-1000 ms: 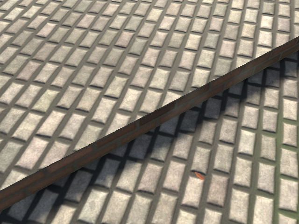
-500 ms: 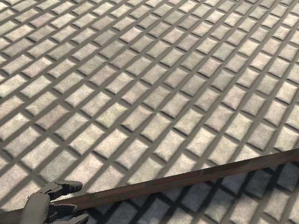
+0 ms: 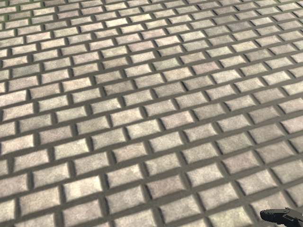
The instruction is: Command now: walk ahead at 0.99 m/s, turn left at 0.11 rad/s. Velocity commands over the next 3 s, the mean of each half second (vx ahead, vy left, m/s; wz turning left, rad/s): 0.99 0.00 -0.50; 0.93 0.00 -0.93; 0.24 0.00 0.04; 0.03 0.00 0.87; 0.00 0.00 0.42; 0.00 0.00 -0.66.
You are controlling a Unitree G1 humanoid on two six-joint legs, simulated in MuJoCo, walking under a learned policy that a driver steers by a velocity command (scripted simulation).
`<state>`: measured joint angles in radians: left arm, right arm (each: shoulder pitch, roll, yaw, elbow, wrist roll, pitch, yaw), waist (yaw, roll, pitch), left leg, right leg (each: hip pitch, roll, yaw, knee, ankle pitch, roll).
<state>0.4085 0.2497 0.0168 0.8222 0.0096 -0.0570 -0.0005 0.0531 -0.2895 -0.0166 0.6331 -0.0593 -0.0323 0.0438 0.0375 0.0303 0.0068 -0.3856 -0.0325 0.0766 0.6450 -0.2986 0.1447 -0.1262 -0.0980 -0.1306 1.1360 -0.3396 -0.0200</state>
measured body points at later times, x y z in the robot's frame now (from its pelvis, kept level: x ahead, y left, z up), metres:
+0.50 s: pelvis +0.46 -0.09 +0.13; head +0.46 -0.09 +0.58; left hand +0.54 +0.18 +0.00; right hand +0.65 -0.34 +0.11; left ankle +0.46 +0.09 -0.39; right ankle +0.38 -0.10 -0.57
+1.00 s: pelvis +0.91 -0.25 +0.15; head +0.95 -0.28 +0.60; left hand +1.28 -0.31 +0.11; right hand +0.65 -0.40 +0.04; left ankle +0.84 -0.06 -0.56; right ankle +0.99 -0.43 -0.52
